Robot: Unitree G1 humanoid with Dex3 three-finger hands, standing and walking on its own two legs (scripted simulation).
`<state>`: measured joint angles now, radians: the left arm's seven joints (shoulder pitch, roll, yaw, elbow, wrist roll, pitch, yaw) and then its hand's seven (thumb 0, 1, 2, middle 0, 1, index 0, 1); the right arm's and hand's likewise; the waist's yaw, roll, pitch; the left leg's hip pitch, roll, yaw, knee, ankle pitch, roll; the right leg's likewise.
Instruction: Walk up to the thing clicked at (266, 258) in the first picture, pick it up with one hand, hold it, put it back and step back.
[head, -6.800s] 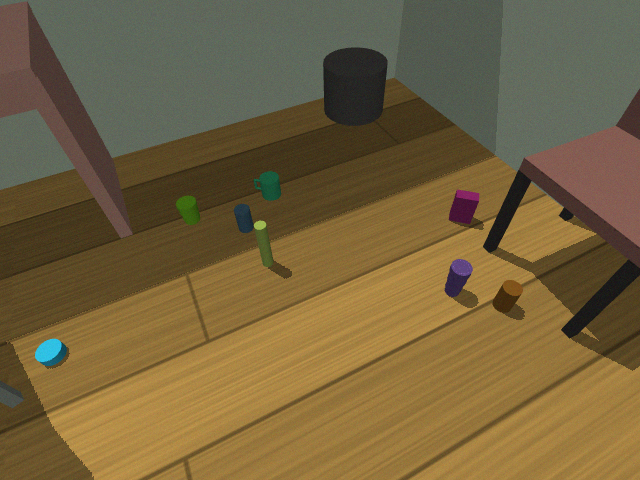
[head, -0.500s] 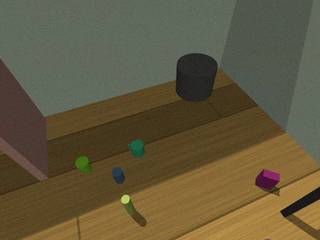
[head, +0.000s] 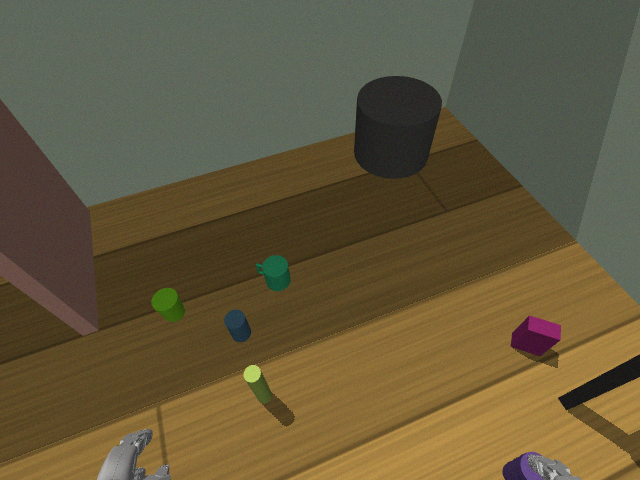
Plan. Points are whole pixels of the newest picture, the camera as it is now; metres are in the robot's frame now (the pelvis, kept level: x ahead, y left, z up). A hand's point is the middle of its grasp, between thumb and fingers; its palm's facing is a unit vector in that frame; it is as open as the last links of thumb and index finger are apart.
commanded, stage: go down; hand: left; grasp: from the side
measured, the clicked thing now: (258, 385) +0.40 +0.22 -0.66
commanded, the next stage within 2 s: none
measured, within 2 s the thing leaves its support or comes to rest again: neither
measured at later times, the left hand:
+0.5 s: hand (156, 457) +0.16 +0.27 -0.17, palm faces +0.05 -0.94 -0.33, open 16.8 cm
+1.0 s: hand (150, 470) +0.15 +0.28 -0.19, palm faces +0.08 -0.94 -0.33, open 17.4 cm
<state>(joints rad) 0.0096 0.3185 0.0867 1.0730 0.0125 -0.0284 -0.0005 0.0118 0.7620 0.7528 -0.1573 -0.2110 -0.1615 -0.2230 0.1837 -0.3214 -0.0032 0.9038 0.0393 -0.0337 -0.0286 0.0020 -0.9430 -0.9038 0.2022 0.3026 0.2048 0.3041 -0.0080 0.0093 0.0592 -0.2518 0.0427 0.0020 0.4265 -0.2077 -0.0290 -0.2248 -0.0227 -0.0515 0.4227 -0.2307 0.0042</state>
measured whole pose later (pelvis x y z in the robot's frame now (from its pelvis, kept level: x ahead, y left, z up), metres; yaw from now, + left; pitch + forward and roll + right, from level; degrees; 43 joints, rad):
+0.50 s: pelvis +0.01 +0.02 -0.05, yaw -1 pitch +11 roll -1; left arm 0.19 0.31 0.19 0.57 0.05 0.21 -0.03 0.00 -0.42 0.08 -0.08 -0.09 -0.07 -0.09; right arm 0.24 -0.25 -0.02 0.62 0.02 -0.10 -0.05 0.01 -0.84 -0.88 0.20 0.30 0.21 0.30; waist -0.03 0.01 -0.08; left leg -0.64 0.04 0.00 0.88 -0.43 -0.01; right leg -0.60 -0.04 -0.03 0.84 -0.43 0.03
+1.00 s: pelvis +0.00 +0.02 -0.08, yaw +0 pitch +16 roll -3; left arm 0.35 0.34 0.23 0.26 -0.01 0.32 -0.05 0.00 -0.55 0.07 -0.08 -0.07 -0.07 -0.09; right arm 0.24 -0.22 0.01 0.53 0.01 -0.16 -0.10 0.01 -0.86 -0.88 0.21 0.30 0.21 0.31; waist -0.04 0.02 -0.13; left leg -0.89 0.05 -0.04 1.13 -0.53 -0.01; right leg -0.82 -0.03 -0.06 1.07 -0.53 0.02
